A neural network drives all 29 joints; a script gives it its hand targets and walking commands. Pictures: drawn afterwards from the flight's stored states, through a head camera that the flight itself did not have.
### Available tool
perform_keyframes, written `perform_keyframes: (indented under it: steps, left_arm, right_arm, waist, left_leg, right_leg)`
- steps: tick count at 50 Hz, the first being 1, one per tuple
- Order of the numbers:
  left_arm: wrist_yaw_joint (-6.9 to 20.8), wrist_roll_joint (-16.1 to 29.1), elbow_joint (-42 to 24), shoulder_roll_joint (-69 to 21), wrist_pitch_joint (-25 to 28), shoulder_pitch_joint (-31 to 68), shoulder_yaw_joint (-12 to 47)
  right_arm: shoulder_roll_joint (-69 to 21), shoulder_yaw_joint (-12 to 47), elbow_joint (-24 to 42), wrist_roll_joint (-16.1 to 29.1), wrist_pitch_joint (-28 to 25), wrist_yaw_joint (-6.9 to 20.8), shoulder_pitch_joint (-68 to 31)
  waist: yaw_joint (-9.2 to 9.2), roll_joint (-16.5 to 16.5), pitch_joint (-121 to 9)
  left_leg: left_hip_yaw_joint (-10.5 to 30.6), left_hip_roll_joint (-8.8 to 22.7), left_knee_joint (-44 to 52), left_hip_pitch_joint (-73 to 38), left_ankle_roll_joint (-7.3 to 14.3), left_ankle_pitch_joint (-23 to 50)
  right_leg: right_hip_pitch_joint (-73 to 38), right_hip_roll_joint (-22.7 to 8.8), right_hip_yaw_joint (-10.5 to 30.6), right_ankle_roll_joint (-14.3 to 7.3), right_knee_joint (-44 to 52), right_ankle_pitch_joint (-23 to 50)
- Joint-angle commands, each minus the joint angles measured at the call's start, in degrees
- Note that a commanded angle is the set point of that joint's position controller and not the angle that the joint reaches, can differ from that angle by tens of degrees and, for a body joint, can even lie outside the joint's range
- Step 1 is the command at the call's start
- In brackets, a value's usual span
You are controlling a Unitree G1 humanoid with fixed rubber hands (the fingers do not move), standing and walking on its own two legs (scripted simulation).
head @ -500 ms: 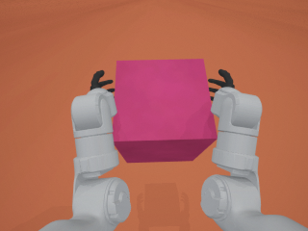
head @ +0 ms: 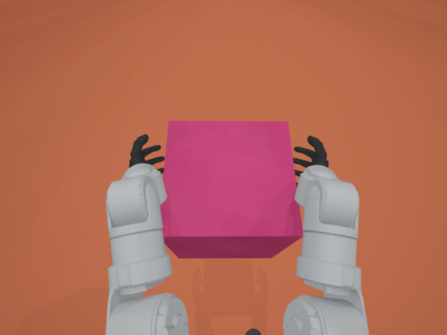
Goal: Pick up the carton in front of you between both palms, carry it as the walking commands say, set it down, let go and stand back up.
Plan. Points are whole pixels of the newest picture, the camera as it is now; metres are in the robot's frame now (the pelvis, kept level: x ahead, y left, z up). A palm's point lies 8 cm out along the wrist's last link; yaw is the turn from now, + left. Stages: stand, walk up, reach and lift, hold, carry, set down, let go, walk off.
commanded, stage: carry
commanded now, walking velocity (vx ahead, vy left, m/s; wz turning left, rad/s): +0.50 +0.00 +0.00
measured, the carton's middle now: (226, 198) +0.37 +0.01 +0.01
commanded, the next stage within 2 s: none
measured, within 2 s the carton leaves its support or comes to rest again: neither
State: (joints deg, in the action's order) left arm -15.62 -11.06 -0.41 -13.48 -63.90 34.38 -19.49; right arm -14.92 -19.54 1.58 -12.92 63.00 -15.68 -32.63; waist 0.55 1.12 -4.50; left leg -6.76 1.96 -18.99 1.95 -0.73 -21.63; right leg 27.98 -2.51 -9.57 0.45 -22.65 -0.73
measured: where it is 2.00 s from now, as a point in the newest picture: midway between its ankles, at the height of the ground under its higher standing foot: (217, 148)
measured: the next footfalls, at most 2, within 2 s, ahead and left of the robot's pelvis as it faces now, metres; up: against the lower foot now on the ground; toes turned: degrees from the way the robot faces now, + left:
right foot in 0.02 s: +0.17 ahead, -0.10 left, +0.00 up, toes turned -9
left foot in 0.48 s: +0.48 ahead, +0.12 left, +0.00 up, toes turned +11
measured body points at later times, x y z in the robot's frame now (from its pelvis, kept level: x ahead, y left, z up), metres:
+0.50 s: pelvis +0.32 +0.02 -0.01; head +0.29 +0.03 +0.44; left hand +0.60 +0.17 +0.10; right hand +0.60 -0.12 +0.11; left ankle +0.44 +0.11 -0.74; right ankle +0.13 -0.09 -0.73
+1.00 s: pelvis +0.63 +0.01 -0.01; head +0.60 +0.01 +0.44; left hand +0.90 +0.16 +0.10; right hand +0.90 -0.14 +0.10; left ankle +0.44 +0.11 -0.73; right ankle +0.77 -0.09 -0.74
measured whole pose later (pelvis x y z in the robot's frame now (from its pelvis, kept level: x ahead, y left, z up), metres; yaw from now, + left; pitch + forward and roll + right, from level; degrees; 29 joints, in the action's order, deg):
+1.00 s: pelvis +0.63 +0.01 -0.01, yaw +0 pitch +3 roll +0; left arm -15.9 -5.0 -24.0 -7.6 -72.3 8.4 -1.6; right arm -7.7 -0.1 22.8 -4.5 72.3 -16.1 -8.9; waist -0.8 -0.3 -8.5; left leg -11.1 2.5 -17.5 -6.1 -1.6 -25.8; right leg 28.7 -3.7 -12.7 -1.3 -25.9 -2.6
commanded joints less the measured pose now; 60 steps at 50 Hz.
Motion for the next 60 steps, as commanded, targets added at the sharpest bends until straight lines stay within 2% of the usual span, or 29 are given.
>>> perform_keyframes:
  steps: [1, 2, 3, 5, 7, 9, 13, 19, 21, 22, 23, 24, 25, 26, 27, 29, 30, 35, 39, 44, 47, 49, 50, 51, 52, 53, 55, 57, 60]
  left_arm:
    - [10.53, 17.55, -4.13, -53.89, -0.87, 19.53, 37.46]
    - [10.38, 15.91, -4.5, -52.75, -0.85, 15.9, 37.46]
    - [10.69, 16.59, -8.63, -54.2, -0.72, 12.36, 38.81]
    - [11.65, 18.75, -15.61, -56.16, -0.59, 10.53, 39.67]
    - [12.55, 20.35, -18.53, -57.57, -0.85, 7.04, 39.81]
    - [13.18, 21.34, -21.04, -56.49, -1.4, 2.93, 39.77]
    - [13.76, 22.46, -24.12, -52.87, -3.33, -3.19, 40.4]
    - [13.11, 22.16, -24.76, -45.19, -6.99, -5.43, 41.14]
    - [12.62, 22.66, -25.01, -43.96, -7.82, -5.17, 41.75]
    - [12.36, 22.85, -25.02, -43.74, -8.23, -4.74, 42.22]
    - [12.09, 23.04, -24.44, -43.19, -8.69, -4.76, 42.56]
    - [11.98, 23.15, -24.76, -42.96, -9.06, -4.72, 42.87]
    - [11.97, 23.5, -25.72, -43.21, -9.12, -3.74, 43.87]
    - [12.16, 23.96, -26.93, -44.28, -8.8, -1.22, 44.99]
    - [12.6, 24.69, -26.74, -46.99, -8.38, -0.12, 45.78]
    - [13.54, 25.36, -26.87, -51.27, -6.96, 0.62, 46.2]
    - [13.76, 25.18, -26.78, -53.24, -6.11, 0.79, 46.37]
    - [12.86, 22.5, -25.7, -52.81, -3.88, -4.12, 45.31]
    - [11.96, 22.02, -26.66, -49.62, -4.73, -6.36, 45.36]
    - [11.36, 22.67, -27.13, -44.84, -6.92, -7.09, 45.47]
    - [11.23, 23.38, -27.32, -43.42, -7.72, -6.79, 44.94]
    - [11.17, 23.24, -26.63, -43.45, -7.7, -8.03, 44.13]
    - [11.2, 22.81, -26.21, -43.63, -7.55, -9.11, 43.61]
    - [11.27, 22.32, -25.87, -42.58, -7.14, -8.84, 43.08]
    - [11.7, 22.77, -26.37, -46.2, -5.95, -8.5, 43.42]
    - [12.27, 23.53, -27.57, -48.05, -5.49, -8.18, 43.95]
    - [13.21, 24.28, -31.28, -52.57, -3.7, -4.28, 45.38]
    - [13.91, 23.98, -29.27, -53.8, -2.89, -4.99, 44.99]
    - [14.87, 24.3, -29.15, -53.04, -2.21, -6.59, 45.76]
  right_arm:
    - [-55.12, 39.79, 3.28, 20.86, 1.73, 10.79, -21.98]
    - [-56.14, 42.27, 5.11, 21.97, 2.06, 11.41, -19.22]
    - [-56.19, 43.92, 7.76, 23.57, 1.95, 11.92, -17.24]
    - [-58.73, 46.27, 14.74, 25.97, 1.74, 12.27, -17.55]
    - [-59.24, 46.88, 19.48, 27.0, 1.54, 12.19, -14.11]
    - [-58.24, 45.98, 20.61, 25.74, 1.86, 11.7, -6.75]
    - [-55.19, 45.1, 23.88, 24.13, 3.34, 10.57, 0.44]
    - [-47.49, 44.52, 23.89, 24.13, 7.48, 10.44, 2.38]
    - [-45.77, 44.07, 25.08, 24.69, 8.44, 10.41, 1.64]
    - [-44.95, 43.58, 23.79, 24.69, 8.87, 10.32, 3.01]
    - [-44.24, 43.12, 22.76, 24.62, 9.23, 10.32, 3.83]
    - [-42.59, 42.27, 22.0, 24.18, 9.4, 10.35, 5.02]
    - [-42.46, 41.51, 21.28, 23.96, 9.22, 10.48, 5.06]
    - [-44.92, 42.26, 21.21, 24.39, 8.63, 10.86, 3.83]
    - [-47.56, 42.67, 21.89, 24.75, 8.11, 11.27, 3.38]
    - [-52.1, 43.34, 23.25, 25.63, 6.75, 12.36, 0.28]
    - [-53.82, 43.87, 23.36, 26.09, 6.07, 12.83, -0.64]
    - [-52.0, 45.82, 25.11, 27.25, 4.47, 13.45, 0.72]
    - [-48.21, 45.53, 26.11, 26.6, 5.31, 12.8, 3.83]
    - [-43.49, 43.78, 25.46, 24.93, 7.16, 11.44, 6.36]
    - [-42.58, 43.54, 25.85, 24.43, 7.81, 10.66, 6.17]
    - [-42.62, 44.08, 26.33, 24.78, 8.05, 10.42, 5.99]
    - [-42.19, 44.4, 27.01, 25.23, 8.15, 10.45, 4.79]
    - [-43.28, 45.67, 28.2, 25.97, 8.3, 10.66, 3.92]
    - [-46.0, 47.78, 30.06, 27.04, 7.66, 11.37, 2.4]
    - [-47.88, 48.05, 28.62, 27.49, 7.08, 11.81, 2.15]
    - [-54.0, 48.64, 27.26, 27.67, 5.4, 12.76, 2.26]
    - [-55.56, 48.76, 25.86, 26.89, 4.15, 13.12, 3.61]
    - [-55.5, 48.24, 25.17, 24.88, 2.8, 12.79, 6.63]
  waist:
    - [0.62, 7.94, -31.41]
    - [0.87, 17.5, -30.68]
    - [0.91, 12.69, -30.54]
    - [1.05, 3.1, -26.73]
    - [0.47, 3.35, -24.01]
    - [0.16, 7.08, -23.09]
    - [0.28, 7.32, -18.67]
    - [0.75, 8.3, -8.92]
    - [0.44, 8.32, -8.56]
    - [-0.52, 5.74, -11.11]
    - [-1.25, 3.5, -14.86]
    - [-2.01, -6.39, -19.68]
    - [-1.5, -18.97, -21.0]
    - [-2.34, -16.89, -19.61]
    - [-2.23, -13.7, -19.0]
    - [-1.76, -5.53, -18.0]
    - [-1.62, -4.17, -17.32]
    - [-1.59, -7.15, -14.01]
    - [-1.63, -7.46, -10.94]
    - [-1.94, -8.8, -5.92]
    - [-1.92, -10.63, -6.4]
    - [-0.38, -8.26, -13.29]
    - [1.29, -2.18, -19.26]
    - [0.7, 13.69, -22.62]
    - [0.6, 16.38, -22.13]
    - [0.43, 10.37, -21.44]
    - [0.16, 1.75, -20.24]
    - [-0.17, 3.35, -18.46]
    - [-0.09, 6.29, -15.93]
  left_leg:
    - [-1.67, 2.16, -35.61, 18.78, -0.65, 15.69]
    - [0.89, -3.75, -45.18, 38.32, -1.07, -6.47]
    - [5.32, -0.8, -50.75, 42.56, -0.12, -7.38]
    - [7.24, 2.88, -46.39, 41.51, 0.52, -1.63]
    - [6.18, 4.52, -39.39, 36.35, -0.28, 2.8]
    - [3.7, 3.57, -34.54, 35.38, -0.87, 4.94]
    - [0.1, 2.96, -22.35, 34.65, -1.35, 12.42]
    - [-4.84, 0.62, -9.39, 28.24, 0.11, 20.87]
    - [-6.04, 0.34, -6.84, 22.77, 0.86, 20.8]
    - [-7.61, -1.49, -4.74, 14.4, 1.77, 18.52]
    - [-6.44, -0.36, -5.21, 2.61, 2.8, 13.72]
    - [11.66, 11.74, -3.15, -8.83, 6.25, 7.41]
    - [35.46, 22.51, 4.56, -17.45, 12.03, 4.82]
    - [34.7, 23.07, 4.87, -16.96, 14.79, 10.57]
    - [29.48, 21.6, 4.87, -13.64, 12.58, 15.44]
    - [21.02, 18.69, 6.37, -5.1, 9.44, 12.39]
    - [17.19, 17.53, 7.93, -1.72, 7.94, 11.48]
    - [9.3, 15.36, 12.43, -2.21, 8.77, 9.01]
    - [4.48, 12.99, 11.83, -5.8, 8.07, 19.15]
    - [-0.36, 11.06, 8.84, -8.8, 7.03, 31.42]
    - [-2.43, 11.06, 2.82, -8.21, 5.89, 42.45]
    - [-7.73, 8.07, -14.42, -2.02, 3.08, 46.72]
    - [-6.37, 6.64, -27.95, 10.22, 1.31, 32.54]
    - [-4.26, 0.0, -45.52, 26.27, -0.82, 10.11]
    - [1.47, -2.26, -53.82, 37.25, 0.12, -4.22]
    - [5.96, 1.19, -57.9, 37.97, 1.43, -4.53]
    - [8.06, 5.25, -51.97, 35.59, 2.58, 1.82]
    - [6.18, 5.83, -45.2, 32.79, 1.95, 5.25]
    - [3.12, 5.7, -35.96, 33.26, 0.71, 9.0]
  right_leg:
    - [-46.61, -17.65, 24.39, -7.34, -0.39, 7.08]
    - [-58.68, -22.18, 35.04, -15.19, 1.41, 15.52]
    - [-57.34, -21.63, 31.6, -14.94, 1.05, 15.79]
    - [-48.6, -18.93, 23.01, -10.38, 3.67, 14.64]
    - [-40.24, -17.18, 17.27, -7.38, 8.16, 8.81]
    - [-39.07, -15.45, 13.37, -7.71, 9.84, 8.53]
    - [-37.46, -12.3, 6.68, -7.46, 10.78, 11.26]
    - [-32.66, -11.28, 2.92, -5.22, 10.02, 13.89]
    - [-31.91, -11.34, 1.65, -4.48, 5.41, 16.9]
    - [-29.7, -9.54, -1.08, -3.21, -2.8, 19.6]
    - [-23.19, -7.82, -2.99, -2.02, -12.83, 15.46]
    - [-11.43, -4.93, -2.38, -0.11, -27.53, 0.22]
    - [6.13, 1.98, 1.64, 1.12, -39.72, -25.21]
    - [11.0, 0.46, 6.55, -0.41, -48.01, -27.02]
    - [12.35, -2.26, 8.75, -1.08, -50.29, -25.78]
    - [8.97, -6.09, 10.89, -1.47, -45.14, -18.62]
    - [6.85, -6.4, 10.11, -1.16, -41.98, -16.32]
    - [9.39, -5.21, 6.03, 0.63, -27.88, -9.62]
    - [11.02, -4.12, 2.95, 1.27, -16.78, -2.92]
    - [9.78, -2.04, -1.47, -0.13, -8.06, -0.48]
    - [0.52, -0.01, -4.47, -1.79, -4.13, -1.55]
    - [-19.15, 3.25, -7.32, -2.38, -1.0, -4.92]
    - [-34.77, -5.49, 4.46, -4.36, -1.3, -10.98]
    - [-44.43, -20.61, 32.4, -10.86, 4.31, -12.63]
    - [-48.17, -21.21, 37.81, -14.4, 7.32, -2.77]
    - [-44.23, -20.34, 31.02, -12.53, 5.99, 2.25]
    - [-36.9, -18.08, 21.29, -8.88, 6.51, 2.53]
    - [-30.72, -16.59, 15.28, -6.82, 9.97, -2.88]
    - [-29.16, -15.28, 10.81, -7.84, 14.07, -6.82]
